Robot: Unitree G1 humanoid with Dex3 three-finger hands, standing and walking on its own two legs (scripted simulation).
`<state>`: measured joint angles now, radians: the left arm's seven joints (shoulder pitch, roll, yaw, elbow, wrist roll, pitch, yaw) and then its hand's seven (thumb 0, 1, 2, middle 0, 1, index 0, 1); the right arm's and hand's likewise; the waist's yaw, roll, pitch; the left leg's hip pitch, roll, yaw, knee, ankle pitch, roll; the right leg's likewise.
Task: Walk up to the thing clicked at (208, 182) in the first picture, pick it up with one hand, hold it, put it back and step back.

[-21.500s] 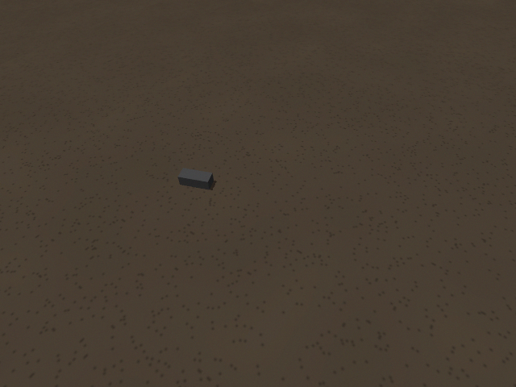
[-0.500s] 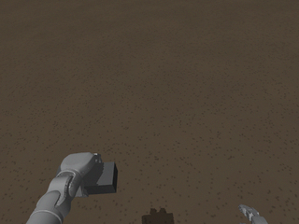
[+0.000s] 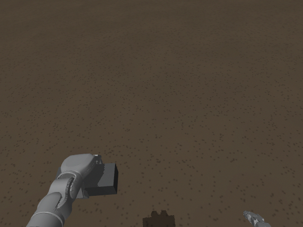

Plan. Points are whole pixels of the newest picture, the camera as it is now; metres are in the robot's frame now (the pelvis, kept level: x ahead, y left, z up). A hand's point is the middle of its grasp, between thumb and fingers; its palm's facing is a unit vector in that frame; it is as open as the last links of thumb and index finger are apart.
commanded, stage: crouch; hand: left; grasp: from above
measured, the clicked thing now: (87, 180) +0.30 +0.22 -0.07
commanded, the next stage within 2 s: lower in 1.90 s
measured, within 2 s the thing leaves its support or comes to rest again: neither
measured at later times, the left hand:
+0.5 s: hand (98, 193) +0.30 +0.23 -0.21, palm faces -0.45 +0.04 -0.89, open 10.3 cm
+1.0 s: hand (115, 200) +0.35 +0.22 -0.45, palm faces -0.47 +0.01 -0.89, open 10.3 cm
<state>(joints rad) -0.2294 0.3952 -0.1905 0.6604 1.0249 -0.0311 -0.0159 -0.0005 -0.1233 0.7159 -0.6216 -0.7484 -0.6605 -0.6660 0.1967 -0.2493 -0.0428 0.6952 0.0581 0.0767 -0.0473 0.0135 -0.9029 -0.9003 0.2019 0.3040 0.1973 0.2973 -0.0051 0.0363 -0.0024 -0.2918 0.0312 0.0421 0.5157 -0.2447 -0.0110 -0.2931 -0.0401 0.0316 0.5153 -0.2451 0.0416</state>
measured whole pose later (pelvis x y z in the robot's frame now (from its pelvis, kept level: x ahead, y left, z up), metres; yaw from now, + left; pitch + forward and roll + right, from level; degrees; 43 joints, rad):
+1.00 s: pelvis -0.06 +0.00 -0.28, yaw -1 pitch +37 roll -4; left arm -0.73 0.47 -0.01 1.25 1.24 -0.12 0.41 0.00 -0.13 0.72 -0.63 -0.73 -0.67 -0.65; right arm 0.18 -0.22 -0.04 0.78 -0.09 -0.05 0.03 0.01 -0.90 -0.90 0.21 0.30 0.20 0.30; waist -0.17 0.03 -0.19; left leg -1.89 0.03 -0.07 1.90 -0.64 -0.01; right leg -1.84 -0.02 0.01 1.86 -0.65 0.06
